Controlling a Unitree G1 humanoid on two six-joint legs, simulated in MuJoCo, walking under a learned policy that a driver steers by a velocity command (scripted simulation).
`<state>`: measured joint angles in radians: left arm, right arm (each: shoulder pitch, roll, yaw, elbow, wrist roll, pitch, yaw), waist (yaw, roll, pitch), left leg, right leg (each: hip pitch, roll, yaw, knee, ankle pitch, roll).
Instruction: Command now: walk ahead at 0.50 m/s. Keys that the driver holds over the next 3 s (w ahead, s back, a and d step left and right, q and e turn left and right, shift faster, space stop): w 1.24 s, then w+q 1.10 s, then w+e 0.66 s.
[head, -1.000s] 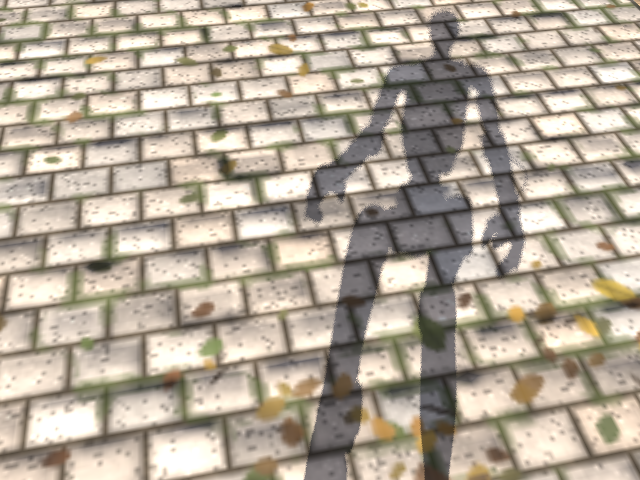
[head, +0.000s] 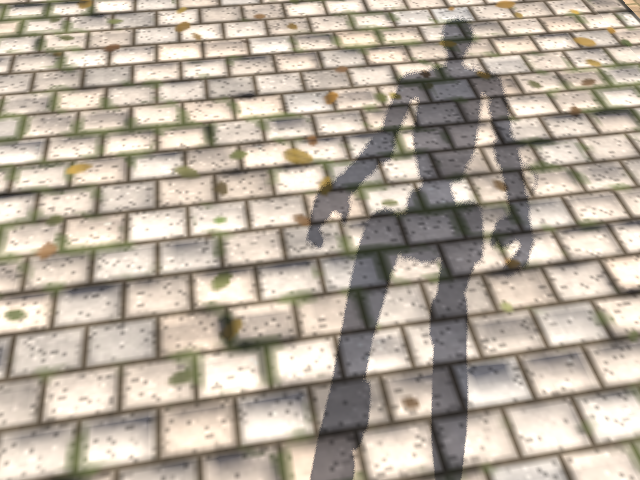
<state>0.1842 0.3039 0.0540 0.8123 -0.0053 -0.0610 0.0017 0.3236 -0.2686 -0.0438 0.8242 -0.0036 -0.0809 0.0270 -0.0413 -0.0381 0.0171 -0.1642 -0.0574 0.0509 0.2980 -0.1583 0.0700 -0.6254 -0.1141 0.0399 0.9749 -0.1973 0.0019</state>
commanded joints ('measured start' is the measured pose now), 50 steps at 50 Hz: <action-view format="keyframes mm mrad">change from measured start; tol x32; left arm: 1 -27 38 6 -58 6 -8 -2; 50 85 45 15 59 -7 -12 2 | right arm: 1 -42 -157 -38 -55 5 -16 -14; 50 -98 -112 -35 -23 1 -25 -1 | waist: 1 25 96 6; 16 153 -217 -404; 50 53 111 -35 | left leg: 1 18 258 -175 -179 193 153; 13 213 278 -95 124 554 67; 17 -598 69 -165 1001 -387 -37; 37 -470 135 -67 212 144 -32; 40 -89 63 0 177 107 30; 42 562 434 -644 115 -61 257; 50 17 293 -278 -149 147 175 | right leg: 1 -45 -22 14 -153 168 17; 11 39 50 -22 -475 163 -43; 14 555 54 -26 -478 158 -127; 16 1039 -275 675 -642 -107 -330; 23 445 -107 186 -834 113 -239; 40 666 -83 -13 -464 659 -128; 43 -63 146 79 314 -382 -34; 50 26 -33 26 89 -73 -22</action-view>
